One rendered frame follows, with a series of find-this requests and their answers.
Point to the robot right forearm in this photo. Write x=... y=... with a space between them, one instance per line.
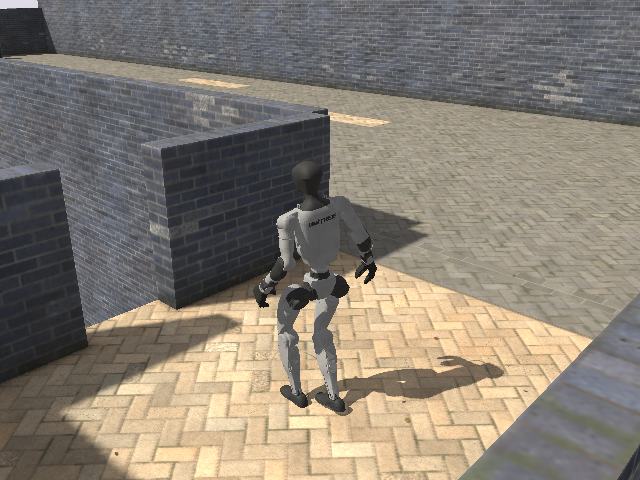
x=365 y=251

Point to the left robot foot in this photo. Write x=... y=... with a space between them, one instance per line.
x=300 y=400

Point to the robot left forearm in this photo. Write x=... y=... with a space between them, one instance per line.
x=272 y=279

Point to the left robot upper arm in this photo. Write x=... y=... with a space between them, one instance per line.
x=286 y=224

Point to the left robot hand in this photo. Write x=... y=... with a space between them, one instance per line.
x=261 y=297

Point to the right robot upper arm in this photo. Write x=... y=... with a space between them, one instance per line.
x=347 y=213

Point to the robot left thigh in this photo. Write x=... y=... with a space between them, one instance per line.
x=294 y=298

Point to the right robot hand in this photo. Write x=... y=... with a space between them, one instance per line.
x=362 y=268

